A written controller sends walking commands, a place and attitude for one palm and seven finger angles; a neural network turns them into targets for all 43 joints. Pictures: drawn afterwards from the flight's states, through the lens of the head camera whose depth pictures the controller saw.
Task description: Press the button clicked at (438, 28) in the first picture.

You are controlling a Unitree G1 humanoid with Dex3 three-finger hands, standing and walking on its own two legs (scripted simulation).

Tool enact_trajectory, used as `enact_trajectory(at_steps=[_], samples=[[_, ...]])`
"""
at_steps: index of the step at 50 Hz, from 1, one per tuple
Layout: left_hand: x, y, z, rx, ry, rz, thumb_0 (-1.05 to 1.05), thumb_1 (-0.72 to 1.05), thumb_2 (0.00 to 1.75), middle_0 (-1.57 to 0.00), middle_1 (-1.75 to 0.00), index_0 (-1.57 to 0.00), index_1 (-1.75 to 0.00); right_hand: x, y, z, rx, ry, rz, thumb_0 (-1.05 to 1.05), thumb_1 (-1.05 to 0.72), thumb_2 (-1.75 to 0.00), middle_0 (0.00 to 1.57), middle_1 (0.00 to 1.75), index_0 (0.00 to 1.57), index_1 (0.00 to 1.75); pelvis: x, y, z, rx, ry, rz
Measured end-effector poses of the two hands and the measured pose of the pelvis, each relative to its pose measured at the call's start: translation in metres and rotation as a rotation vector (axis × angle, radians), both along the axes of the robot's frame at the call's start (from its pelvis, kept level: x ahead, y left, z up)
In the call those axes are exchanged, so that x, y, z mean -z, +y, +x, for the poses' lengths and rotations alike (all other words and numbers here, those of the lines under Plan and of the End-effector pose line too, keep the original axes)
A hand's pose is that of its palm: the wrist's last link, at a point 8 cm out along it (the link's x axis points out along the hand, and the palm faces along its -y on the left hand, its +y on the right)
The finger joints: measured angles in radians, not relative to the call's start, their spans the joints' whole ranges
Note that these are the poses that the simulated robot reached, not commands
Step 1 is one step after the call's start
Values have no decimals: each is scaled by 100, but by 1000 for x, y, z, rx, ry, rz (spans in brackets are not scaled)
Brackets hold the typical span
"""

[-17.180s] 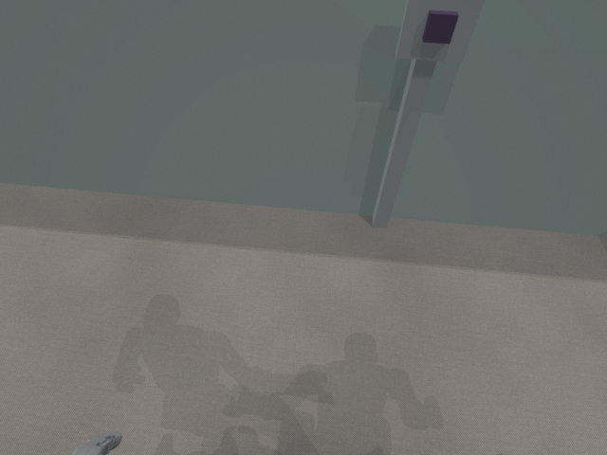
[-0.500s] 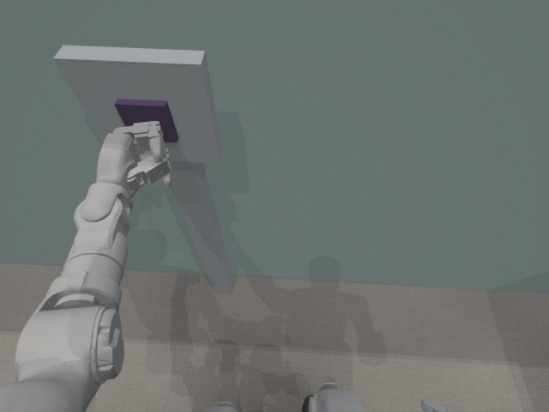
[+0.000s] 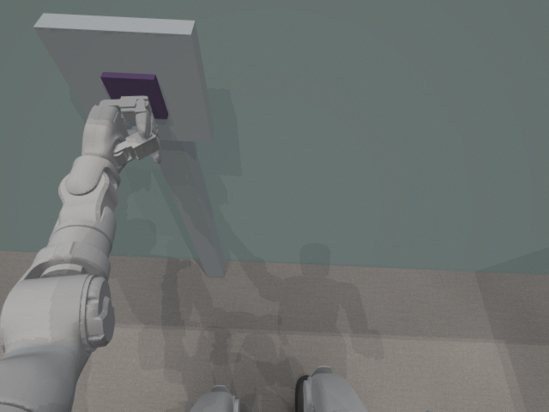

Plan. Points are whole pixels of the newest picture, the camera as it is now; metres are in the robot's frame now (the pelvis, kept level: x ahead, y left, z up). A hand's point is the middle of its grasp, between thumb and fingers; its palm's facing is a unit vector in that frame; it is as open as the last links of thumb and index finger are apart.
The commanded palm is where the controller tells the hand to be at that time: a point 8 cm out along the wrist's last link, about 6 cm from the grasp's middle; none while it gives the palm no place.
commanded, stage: pull the fist back off the button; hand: left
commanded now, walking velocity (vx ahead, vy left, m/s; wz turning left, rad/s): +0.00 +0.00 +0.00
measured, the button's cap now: (138, 91) +0.54 +0.18 +0.13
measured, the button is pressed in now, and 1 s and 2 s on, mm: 13 0 0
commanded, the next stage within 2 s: draw the hand back to the body in 1.08 s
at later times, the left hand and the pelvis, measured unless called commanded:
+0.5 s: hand (149, 148) +0.46 +0.16 +0.10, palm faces -0.10 -0.99 -0.01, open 2.7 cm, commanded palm +0.43 +0.22 +0.10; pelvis +0.01 +0.00 +0.00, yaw -2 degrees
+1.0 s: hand (132, 189) +0.39 +0.17 +0.10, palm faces -0.09 -1.00 -0.01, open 3.1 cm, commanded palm +0.37 +0.22 +0.10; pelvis +0.05 +0.01 +0.02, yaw -1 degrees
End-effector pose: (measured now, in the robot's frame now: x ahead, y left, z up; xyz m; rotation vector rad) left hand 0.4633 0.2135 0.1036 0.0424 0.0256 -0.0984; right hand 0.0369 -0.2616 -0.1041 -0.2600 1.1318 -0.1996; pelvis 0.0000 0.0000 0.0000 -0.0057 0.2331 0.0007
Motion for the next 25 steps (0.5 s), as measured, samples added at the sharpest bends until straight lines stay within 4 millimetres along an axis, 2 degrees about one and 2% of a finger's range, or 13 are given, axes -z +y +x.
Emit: enact_trajectory(at_steps=[14, 25], samples=[[1, 1, -2, 2, -1, -15, -3, 77, 100, -130, -150, -138, -150, -1, 1, -1, 1, -18, 3, 1, -91, -89, 20, 30, 21, 30, 1, 2, -2, 9, 3, 1], [5, 4, -15, 5, -18, -33, -5, 77, 94, -130, -150, -133, -150, -8, 7, 24, 14, -67, 25, 1, -91, -89, 20, 30, 21, 30, -5, 3, 10, 34, -22, 4]])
